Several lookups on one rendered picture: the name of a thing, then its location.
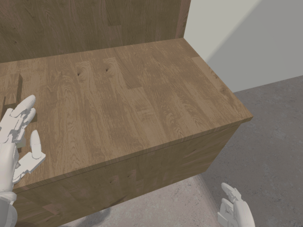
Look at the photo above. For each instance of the robot left hand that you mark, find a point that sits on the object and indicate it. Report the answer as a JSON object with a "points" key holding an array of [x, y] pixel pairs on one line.
{"points": [[12, 131]]}

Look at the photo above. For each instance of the counter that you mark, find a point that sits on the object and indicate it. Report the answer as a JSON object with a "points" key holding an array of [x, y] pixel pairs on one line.
{"points": [[124, 105]]}

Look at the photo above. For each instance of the robot left forearm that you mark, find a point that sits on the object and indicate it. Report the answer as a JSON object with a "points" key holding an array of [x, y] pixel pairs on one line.
{"points": [[8, 214]]}

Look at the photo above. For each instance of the robot right hand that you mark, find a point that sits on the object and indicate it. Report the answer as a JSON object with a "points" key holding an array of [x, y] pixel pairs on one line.
{"points": [[239, 213]]}

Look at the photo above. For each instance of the tap lever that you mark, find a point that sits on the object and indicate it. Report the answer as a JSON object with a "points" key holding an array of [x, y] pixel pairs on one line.
{"points": [[22, 144]]}

